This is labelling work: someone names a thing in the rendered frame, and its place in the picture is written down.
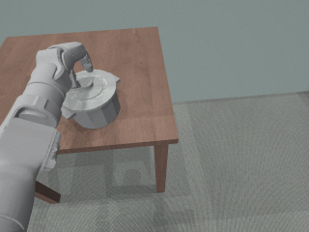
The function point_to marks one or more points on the robot left upper arm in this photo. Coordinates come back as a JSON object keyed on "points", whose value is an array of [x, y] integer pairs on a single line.
{"points": [[26, 149]]}

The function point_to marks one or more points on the pot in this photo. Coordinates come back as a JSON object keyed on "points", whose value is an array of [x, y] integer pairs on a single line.
{"points": [[98, 118]]}

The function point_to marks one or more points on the knob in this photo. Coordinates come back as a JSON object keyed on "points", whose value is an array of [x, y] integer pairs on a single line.
{"points": [[86, 83]]}

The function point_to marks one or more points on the table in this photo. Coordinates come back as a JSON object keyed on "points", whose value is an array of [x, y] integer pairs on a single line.
{"points": [[146, 116]]}

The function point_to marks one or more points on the robot left forearm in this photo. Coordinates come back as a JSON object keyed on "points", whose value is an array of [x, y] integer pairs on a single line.
{"points": [[43, 97]]}

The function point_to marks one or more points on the lid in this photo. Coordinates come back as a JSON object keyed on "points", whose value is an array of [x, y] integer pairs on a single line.
{"points": [[102, 92]]}

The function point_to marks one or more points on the left robot hand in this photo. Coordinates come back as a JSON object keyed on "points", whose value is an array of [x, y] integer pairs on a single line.
{"points": [[80, 54]]}

